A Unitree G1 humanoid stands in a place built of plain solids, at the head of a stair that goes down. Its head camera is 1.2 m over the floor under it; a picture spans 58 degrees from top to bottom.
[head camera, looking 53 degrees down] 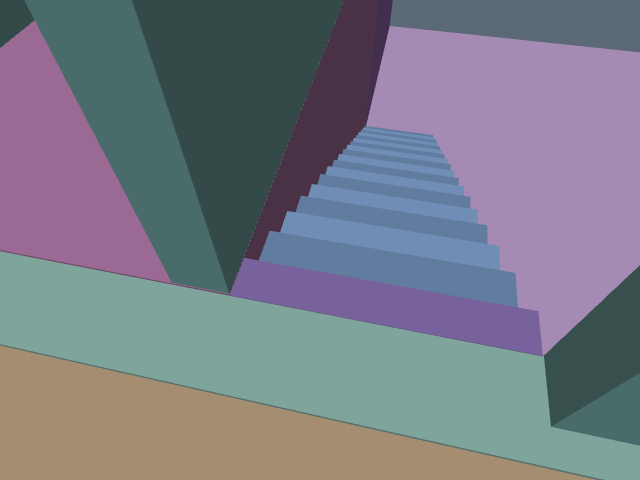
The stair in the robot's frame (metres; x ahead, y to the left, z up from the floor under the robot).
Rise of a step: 0.16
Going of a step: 0.25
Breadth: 0.95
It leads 12 degrees to the right of straight ahead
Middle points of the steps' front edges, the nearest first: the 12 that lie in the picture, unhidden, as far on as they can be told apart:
0.73 -0.21 0.00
0.97 -0.26 -0.16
1.21 -0.31 -0.31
1.45 -0.36 -0.47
1.69 -0.42 -0.63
1.93 -0.47 -0.78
2.17 -0.52 -0.94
2.41 -0.57 -1.10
2.65 -0.62 -1.26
2.90 -0.68 -1.41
3.14 -0.73 -1.57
3.38 -0.78 -1.73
